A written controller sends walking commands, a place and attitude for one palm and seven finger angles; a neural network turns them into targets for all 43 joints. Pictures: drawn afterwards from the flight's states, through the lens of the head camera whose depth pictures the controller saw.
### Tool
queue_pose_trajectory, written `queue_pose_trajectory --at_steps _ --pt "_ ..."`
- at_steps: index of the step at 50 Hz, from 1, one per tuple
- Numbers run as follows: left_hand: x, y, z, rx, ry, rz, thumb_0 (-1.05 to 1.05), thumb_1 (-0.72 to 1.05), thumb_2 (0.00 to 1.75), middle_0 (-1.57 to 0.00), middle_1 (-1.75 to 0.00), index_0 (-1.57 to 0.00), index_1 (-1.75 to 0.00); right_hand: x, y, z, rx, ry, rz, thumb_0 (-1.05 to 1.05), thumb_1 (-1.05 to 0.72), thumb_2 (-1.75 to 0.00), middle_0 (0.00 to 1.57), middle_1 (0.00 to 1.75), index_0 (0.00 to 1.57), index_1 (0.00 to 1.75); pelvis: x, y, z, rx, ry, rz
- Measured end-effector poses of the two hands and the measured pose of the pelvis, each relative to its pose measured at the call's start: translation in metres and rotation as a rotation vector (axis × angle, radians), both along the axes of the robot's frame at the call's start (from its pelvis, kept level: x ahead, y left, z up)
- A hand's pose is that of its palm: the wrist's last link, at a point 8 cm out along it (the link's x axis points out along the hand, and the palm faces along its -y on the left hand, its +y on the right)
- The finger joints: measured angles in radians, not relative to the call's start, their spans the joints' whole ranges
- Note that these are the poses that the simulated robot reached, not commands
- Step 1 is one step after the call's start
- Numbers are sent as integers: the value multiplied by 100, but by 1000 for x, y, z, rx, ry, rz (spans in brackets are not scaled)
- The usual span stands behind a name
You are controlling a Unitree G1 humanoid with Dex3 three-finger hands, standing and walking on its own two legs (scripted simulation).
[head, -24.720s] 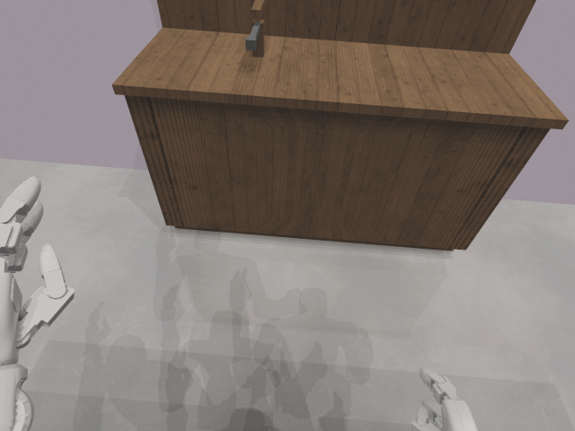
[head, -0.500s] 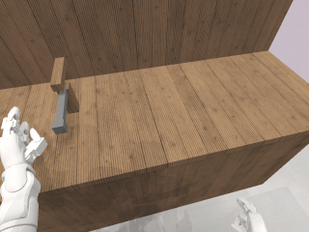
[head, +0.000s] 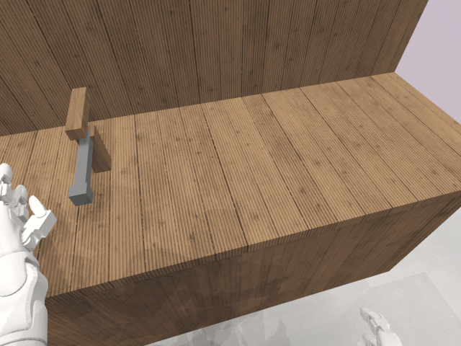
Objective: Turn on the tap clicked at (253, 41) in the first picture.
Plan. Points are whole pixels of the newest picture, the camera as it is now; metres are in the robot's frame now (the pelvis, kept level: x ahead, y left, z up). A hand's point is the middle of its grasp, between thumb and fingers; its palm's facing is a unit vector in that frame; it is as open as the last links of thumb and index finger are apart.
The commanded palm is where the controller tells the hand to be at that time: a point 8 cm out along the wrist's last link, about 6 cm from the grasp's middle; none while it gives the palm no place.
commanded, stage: reach beside the lever's end, fingers flat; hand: left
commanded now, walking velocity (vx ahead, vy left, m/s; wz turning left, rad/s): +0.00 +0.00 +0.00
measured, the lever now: (81, 194) +0.33 +0.29 +0.09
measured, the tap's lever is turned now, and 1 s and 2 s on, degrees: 0 1 27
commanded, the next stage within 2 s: push the lever round in 0.32 s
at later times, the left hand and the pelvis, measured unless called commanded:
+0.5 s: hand (55, 210) +0.30 +0.32 +0.08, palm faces +0.56 -0.82 -0.09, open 7.8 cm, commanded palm +0.25 +0.35 +0.08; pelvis +0.01 +0.01 +0.00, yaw +0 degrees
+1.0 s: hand (72, 210) +0.30 +0.29 +0.09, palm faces +0.55 -0.83 -0.06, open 7.8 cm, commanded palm +0.25 +0.32 +0.08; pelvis +0.00 +0.01 +0.00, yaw +0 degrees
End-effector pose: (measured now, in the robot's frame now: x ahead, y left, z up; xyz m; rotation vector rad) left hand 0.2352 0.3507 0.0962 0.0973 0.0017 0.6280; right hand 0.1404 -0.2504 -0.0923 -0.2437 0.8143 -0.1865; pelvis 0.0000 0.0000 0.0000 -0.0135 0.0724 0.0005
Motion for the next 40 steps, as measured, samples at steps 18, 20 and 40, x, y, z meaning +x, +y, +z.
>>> queue_pose_trajectory --at_steps 18,20,40 --pt "26 -9 -5 -15 15 -32 1 89 90 -15 -16 -16 -15 16 17 4 22 -28 17 1 -91 -90 20 30 21 30 5 7 1 -1 22 -8" --pt "23 -4 -4 -17 15 -22 1 89 90 -15 -16 -16 -15 15 17 4 20 -17 16 1 -91 -90 20 30 21 30 7 7 1 -2 19 -7" --pt "20 -29 -6 -38 -6 -86 1 90 90 -15 -16 -15 -15 18 24 5 24 -35 24 1 -91 -90 20 30 21 30 2 12 1 -2 7 0"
